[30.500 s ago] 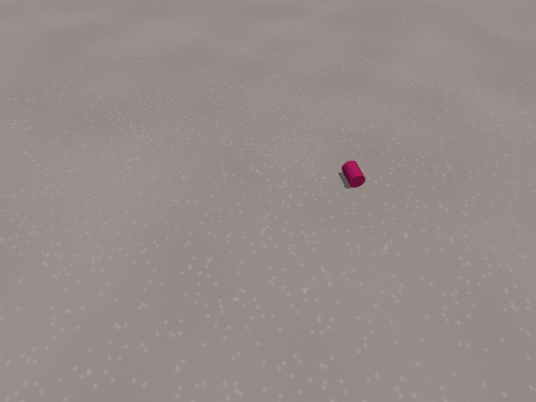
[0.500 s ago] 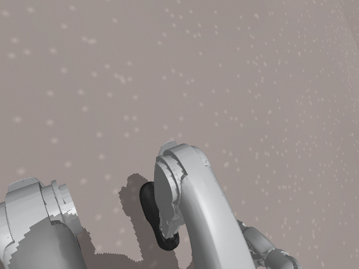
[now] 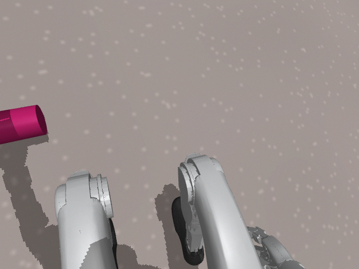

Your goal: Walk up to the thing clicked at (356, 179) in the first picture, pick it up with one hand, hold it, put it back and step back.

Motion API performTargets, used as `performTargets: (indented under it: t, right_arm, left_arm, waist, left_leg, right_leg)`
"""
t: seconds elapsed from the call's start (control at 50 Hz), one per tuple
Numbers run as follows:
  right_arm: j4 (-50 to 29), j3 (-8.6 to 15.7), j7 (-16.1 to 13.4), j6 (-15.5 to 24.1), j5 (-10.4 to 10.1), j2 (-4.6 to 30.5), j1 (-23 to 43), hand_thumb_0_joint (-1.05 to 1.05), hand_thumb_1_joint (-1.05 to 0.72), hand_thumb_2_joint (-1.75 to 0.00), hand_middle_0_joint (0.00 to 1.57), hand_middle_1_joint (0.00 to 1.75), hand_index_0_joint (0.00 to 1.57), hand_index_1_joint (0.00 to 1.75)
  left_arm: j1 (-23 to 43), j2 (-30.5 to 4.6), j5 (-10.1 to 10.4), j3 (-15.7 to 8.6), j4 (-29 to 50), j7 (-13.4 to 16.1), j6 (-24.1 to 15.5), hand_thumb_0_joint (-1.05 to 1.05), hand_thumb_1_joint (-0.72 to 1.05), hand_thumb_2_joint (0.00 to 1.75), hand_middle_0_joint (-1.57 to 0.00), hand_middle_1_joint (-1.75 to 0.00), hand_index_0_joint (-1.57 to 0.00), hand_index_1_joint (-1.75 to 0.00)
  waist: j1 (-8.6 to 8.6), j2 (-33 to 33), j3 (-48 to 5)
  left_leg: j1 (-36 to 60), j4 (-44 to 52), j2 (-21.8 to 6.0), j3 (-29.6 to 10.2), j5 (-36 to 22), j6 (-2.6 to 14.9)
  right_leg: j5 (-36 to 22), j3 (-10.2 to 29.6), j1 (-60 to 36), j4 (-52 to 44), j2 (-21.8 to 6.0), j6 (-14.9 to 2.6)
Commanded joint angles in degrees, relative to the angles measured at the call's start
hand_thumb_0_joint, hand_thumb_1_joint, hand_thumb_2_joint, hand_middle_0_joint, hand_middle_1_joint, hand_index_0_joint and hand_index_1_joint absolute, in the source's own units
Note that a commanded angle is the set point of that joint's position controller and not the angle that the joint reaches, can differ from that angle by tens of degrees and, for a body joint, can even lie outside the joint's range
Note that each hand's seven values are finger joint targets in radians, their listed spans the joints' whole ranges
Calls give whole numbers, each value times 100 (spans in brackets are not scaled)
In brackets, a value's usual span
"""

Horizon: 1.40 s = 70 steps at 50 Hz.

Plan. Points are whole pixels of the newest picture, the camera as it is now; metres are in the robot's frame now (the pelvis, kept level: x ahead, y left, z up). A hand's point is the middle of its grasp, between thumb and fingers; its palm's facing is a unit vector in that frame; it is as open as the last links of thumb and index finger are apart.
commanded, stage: withdraw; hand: left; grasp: from above
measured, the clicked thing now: (17, 124) +0.47 +0.36 -0.30
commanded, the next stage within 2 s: home in 0.48 s
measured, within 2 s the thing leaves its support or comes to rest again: neither
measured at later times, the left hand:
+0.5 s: hand out of the picture +0.45 +0.36 -0.16, palm faces -0.41 -0.08 -0.91, open 14.0 cm
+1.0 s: hand out of the picture +0.37 +0.34 -0.02, palm faces -0.32 -0.46 -0.83, open 9.2 cm
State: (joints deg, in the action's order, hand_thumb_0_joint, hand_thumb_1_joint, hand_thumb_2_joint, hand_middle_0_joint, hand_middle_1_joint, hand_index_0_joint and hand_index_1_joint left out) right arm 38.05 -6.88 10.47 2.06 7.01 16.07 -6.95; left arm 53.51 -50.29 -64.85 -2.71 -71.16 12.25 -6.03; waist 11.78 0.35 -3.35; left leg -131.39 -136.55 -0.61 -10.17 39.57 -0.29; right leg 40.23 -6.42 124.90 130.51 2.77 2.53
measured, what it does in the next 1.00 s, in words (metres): rises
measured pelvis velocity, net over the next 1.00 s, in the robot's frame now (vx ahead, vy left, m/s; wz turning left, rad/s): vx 0.00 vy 0.00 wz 0.06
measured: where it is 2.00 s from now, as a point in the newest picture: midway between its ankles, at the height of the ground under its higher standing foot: (150, 253)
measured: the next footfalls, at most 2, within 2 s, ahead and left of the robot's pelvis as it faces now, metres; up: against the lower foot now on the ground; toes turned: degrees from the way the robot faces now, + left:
none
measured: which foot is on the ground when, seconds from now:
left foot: down 0.00-1.00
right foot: down 0.00-1.00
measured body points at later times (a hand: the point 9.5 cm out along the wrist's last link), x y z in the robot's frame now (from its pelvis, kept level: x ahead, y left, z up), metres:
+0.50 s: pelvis -0.02 +0.00 -0.01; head +0.22 +0.10 +0.35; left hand +0.47 +0.36 -0.11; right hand +0.05 -0.28 -0.10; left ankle +0.07 +0.13 -0.31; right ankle +0.10 -0.12 -0.31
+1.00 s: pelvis +0.00 +0.00 +0.09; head +0.20 +0.07 +0.48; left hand +0.39 +0.36 +0.02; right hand +0.13 -0.26 -0.03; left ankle +0.07 +0.13 -0.31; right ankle +0.10 -0.12 -0.31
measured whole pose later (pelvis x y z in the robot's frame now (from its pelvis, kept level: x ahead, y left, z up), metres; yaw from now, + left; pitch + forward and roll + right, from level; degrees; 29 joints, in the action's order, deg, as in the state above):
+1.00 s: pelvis +0.00 +0.00 +0.09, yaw +4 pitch +35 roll -8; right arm 35.8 -1.2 5.0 -3.8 1.6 15.9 -9.6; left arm 28.2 -38.0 -41.1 -7.5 -39.1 -1.0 -0.7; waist 6.4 1.7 -9.2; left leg -117.5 -119.9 -0.9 -6.7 37.9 0.3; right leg 38.8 -4.0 112.2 115.5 1.8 2.2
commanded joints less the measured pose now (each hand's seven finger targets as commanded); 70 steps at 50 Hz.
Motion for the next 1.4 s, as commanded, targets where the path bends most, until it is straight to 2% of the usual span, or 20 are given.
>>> performTargets:
  t: [0.0, 0.06, 0.14, 0.22, 0.3, 0.36, 0.42, 0.48, 0.54, 0.58, 0.64, 0.72, 0.78, 0.86, 0.9, 0.96, 1.0, 1.04, 1.14, 1.38]
  right_arm:
    - [-106, 611, -292, -206, -195, 1591, -1404, 0, -90, -90, 20, 30, 20, 30]
    - [-184, 546, -443, -299, -227, 1489, -1367, 0, -89, -90, 20, 30, 20, 30]
    - [-250, 390, -559, -365, -198, 1444, -1247, 0, -90, -90, 20, 30, 20, 30]
    - [-272, 230, -576, -416, -96, 1396, -976, 0, -89, -90, 20, 30, 20, 30]
    - [-171, 190, -526, -475, 22, 1530, -931, 0, -89, -90, 20, 30, 20, 30]
    - [-102, 214, -502, -431, 100, 1586, -1058, 0, -89, -90, 20, 30, 20, 30]
    - [-53, 247, -485, -377, 148, 1608, -1167, 0, -90, -90, 20, 30, 20, 30]
    - [-29, 289, -485, -305, 146, 1643, -1210, 0, -90, -90, 20, 30, 20, 30]
    - [-8, 335, -466, -266, 127, 1599, -1312, 0, -90, -90, 20, 30, 20, 30]
    - [-69, 391, -461, -262, 72, 1612, -1369, 0, -88, -89, 20, 30, 20, 30]
    - [-183, 499, -433, -312, -34, 1549, -1508, 0, -88, -89, 20, 30, 20, 30]
    - [-248, 748, -432, -401, -180, 1531, -1639, 0, -89, -90, 20, 30, 20, 30]
    - [-429, 939, -446, -473, -335, 1394, -1576, 0, -90, -90, 20, 30, 20, 30]
    - [-483, 951, -540, -509, -498, 1240, -1271, 0, -90, -90, 20, 30, 20, 30]
    - [-518, 1005, -612, -493, -550, 1229, -1185, 0, -90, -90, 20, 30, 20, 30]
    - [-721, 1087, -678, -414, -647, 1100, -971, 0, -90, -90, 20, 30, 20, 30]
    - [-772, 1089, -743, -317, -701, 1021, -836, 0, -90, -90, 20, 30, 20, 30]
    - [-853, 1104, -829, -225, -764, 1039, -735, 0, -90, -90, 20, 30, 20, 30]
    - [-1042, 1061, -1030, 65, -869, 894, -355, 0, -90, -90, 20, 30, 20, 30]
    - [-1301, 872, -1461, 577, -961, 535, -157, 0, -90, -90, 20, 30, 20, 30]
  left_arm:
    - [1451, -748, 416, 234, 967, -607, -26, 0, -51, 100, -8, -100, -8, -100]
    - [1390, -955, 464, 109, 921, -845, -220, 0, -50, 99, -8, -100, -8, -100]
    - [1419, -1435, 232, -226, 727, -814, -701, 0, -51, 100, -9, -100, -8, -100]
    - [1787, -1685, -164, -445, 586, -306, -1228, 0, -52, 100, -8, -99, -8, -99]
    - [2247, -1863, -638, -525, 251, 347, -1355, 0, -52, 100, -7, -100, -7, -99]
    - [2729, -2087, -789, -639, 244, 692, -1296, 0, -52, 99, -8, -100, -8, -99]
    - [2803, -2047, -863, -585, -44, 849, -1105, 0, -51, 98, -9, -98, -9, -98]
    - [2743, -2166, -779, -665, -161, 858, -890, 0, -49, 96, -10, -98, -10, -97]
    - [2540, -1967, -720, -503, -180, 663, -697, 0, -47, 95, -12, -96, -12, -95]
    - [2437, -2046, -594, -547, 257, 470, -595, 0, -39, 91, -19, -88, -20, -87]
    - [1885, -2005, -295, -662, 887, 160, -452, 0, -15, 101, -27, -71, -24, -74]
    - [1017, -1733, 411, -947, 1600, -258, -295, 0, 16, 80, -20, -45, -19, -46]
    - [397, -1524, 962, -1088, 3003, -592, -119, 0, 40, 77, -19, -34, -18, -35]
    - [-918, -485, 2028, -893, 3495, -965, 266, 0, 72, 82, -19, -28, -19, -28]
    - [-1240, -445, 2390, -980, 3987, -1119, 421, 0, 88, 90, -20, -30, -20, -30]
    - [-1725, 59, 2942, -747, 4902, -1269, 589, 0, 90, 90, -20, -30, -20, -30]
    - [-2239, 509, 3331, -571, 5064, -1307, 682, 0, 90, 90, -20, -30, -20, -30]
    - [-2470, 391, 3668, -795, 5519, -1256, 774, 0, 90, 90, -20, -30, -20, -30]
    - [-3236, 1017, 4279, -643, 6071, -1056, 1100, 0, 90, 90, -20, -30, -20, -30]
    - [-5284, 2076, 5901, -478, 7078, -774, 2062, 0, 90, 90, -20, -30, -20, -30]
  waist:
    - [361, 1051, -2990]
    - [241, 680, -3042]
    - [89, 660, -3111]
    - [16, 1501, -3212]
    - [184, 2079, -3377]
    - [253, 2375, -3641]
    - [353, 2458, -3695]
    - [278, 2478, -3714]
    - [313, 2286, -3716]
    - [182, 2427, -4044]
    - [-16, 2411, -4719]
    - [-295, 2057, -4770]
    - [-626, 2280, -5498]
    - [-517, 1365, -4337]
    - [-597, 1191, -4247]
    - [-615, 1196, -4298]
    - [-592, 1116, -3896]
    - [-702, 1116, -3840]
    - [-681, 1145, -3310]
    - [-656, 673, -2736]
  left_leg:
    - [2551, 1711, -16, 501, -795, 266]
    - [2398, 1694, 2, 563, -882, 301]
    - [2317, 1584, 35, 610, -1010, 279]
    - [2728, 1667, 26, 590, -799, 190]
    - [3093, 1646, 12, 532, -774, 132]
    - [3333, 1594, 9, 515, -775, 102]
    - [3348, 1529, 5, 533, -747, 117]
    - [3244, 1535, 21, 546, -638, 124]
    - [3110, 1569, 26, 536, -568, 141]
    - [3363, 1647, 14, 524, -786, 128]
    - [3798, 1716, 23, 580, -1418, 146]
    - [3950, 1942, 54, 637, -1768, 143]
    - [4711, 2362, 16, 622, -2136, 132]
    - [4240, 2887, 17, 549, -1592, 234]
    - [4399, 3071, -15, 534, -1450, 253]
    - [4658, 3554, -55, 540, -1065, 247]
    - [4810, 3971, -118, 442, -713, 230]
    - [5149, 4357, -129, 347, -496, 210]
    - [5779, 5181, -116, 269, 70, 164]
    - [7342, 6536, 5, 522, -797, 158]
  right_leg:
    - [-1185, -238, -2078, -1851, 187, -465]
    - [-1207, -126, -2419, -1951, 165, -438]
    - [-1226, -72, -2401, -1851, 136, -447]
    - [-989, -168, -1785, -1554, 162, -492]
    - [-962, -320, -1315, -1291, 167, -509]
    - [-978, -362, -1236, -1195, 134, -509]
    - [-1002, -402, -1162, -1163, 108, -481]
    - [-935, -394, -1135, -1151, 68, -474]
    - [-930, -420, -1211, -1203, 79, -476]
    - [-1109, -404, -1373, -1225, 71, -475]
    - [-1556, -339, -1905, -1345, 70, -451]
    - [-1695, -237, -2232, -1666, 51, -472]
    - [-1865, -89, -2621, -1891, 44, -484]
    - [-1597, -29, -2696, -2476, 68, -448]
    - [-1481, 37, -2879, -2748, 54, -463]
    - [-1300, 97, -3409, -3148, 16, -434]
    - [-1131, 86, -3510, -3338, 7, -407]
    - [-989, 107, -3719, -3589, -23, -406]
    - [-614, 219, -4166, -4295, -38, -385]
    - [-1107, 509, -6372, -6216, -99, -371]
